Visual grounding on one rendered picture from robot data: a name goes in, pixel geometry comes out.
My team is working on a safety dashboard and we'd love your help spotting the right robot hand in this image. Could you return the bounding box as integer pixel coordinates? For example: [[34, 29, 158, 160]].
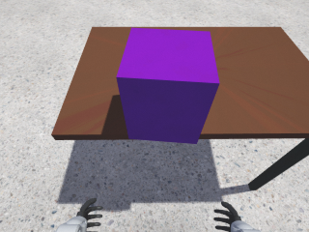
[[213, 201, 241, 232]]

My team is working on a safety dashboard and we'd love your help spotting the left robot forearm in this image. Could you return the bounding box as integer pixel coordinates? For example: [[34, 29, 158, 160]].
[[55, 216, 87, 232]]

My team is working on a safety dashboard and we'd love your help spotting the table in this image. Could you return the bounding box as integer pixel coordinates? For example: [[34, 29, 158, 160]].
[[51, 26, 309, 190]]

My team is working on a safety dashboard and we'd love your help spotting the right robot forearm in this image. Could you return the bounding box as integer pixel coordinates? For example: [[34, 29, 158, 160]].
[[231, 220, 261, 232]]

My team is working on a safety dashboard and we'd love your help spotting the left robot hand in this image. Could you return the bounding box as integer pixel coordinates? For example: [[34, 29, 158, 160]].
[[76, 198, 103, 232]]

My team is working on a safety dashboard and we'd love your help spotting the carton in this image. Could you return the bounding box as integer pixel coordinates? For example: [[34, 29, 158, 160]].
[[116, 27, 220, 144]]

